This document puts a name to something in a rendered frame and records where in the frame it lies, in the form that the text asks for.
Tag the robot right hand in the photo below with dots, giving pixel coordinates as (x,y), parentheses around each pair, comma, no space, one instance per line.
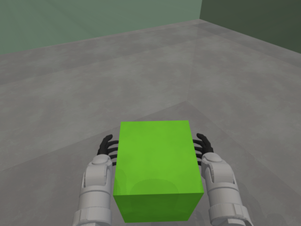
(206,146)

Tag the robot left hand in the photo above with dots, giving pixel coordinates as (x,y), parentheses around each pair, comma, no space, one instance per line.
(104,147)

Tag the robot left forearm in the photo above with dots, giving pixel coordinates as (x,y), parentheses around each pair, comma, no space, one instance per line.
(95,194)

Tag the robot right forearm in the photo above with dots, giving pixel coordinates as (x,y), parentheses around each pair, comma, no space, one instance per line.
(226,208)

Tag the carton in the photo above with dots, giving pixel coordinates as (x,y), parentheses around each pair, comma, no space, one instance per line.
(157,177)

